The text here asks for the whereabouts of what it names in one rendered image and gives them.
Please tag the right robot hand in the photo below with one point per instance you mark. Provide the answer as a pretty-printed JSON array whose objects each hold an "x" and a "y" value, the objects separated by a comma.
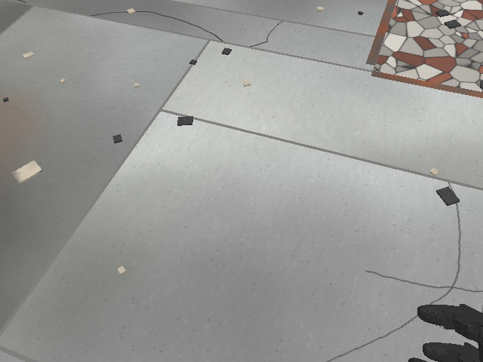
[{"x": 465, "y": 320}]

